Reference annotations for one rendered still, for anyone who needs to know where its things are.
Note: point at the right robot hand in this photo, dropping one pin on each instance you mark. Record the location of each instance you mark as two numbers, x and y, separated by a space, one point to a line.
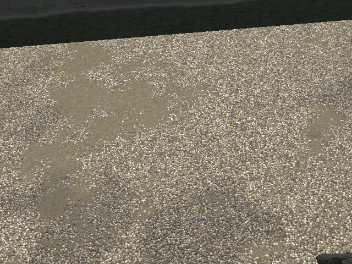
335 258

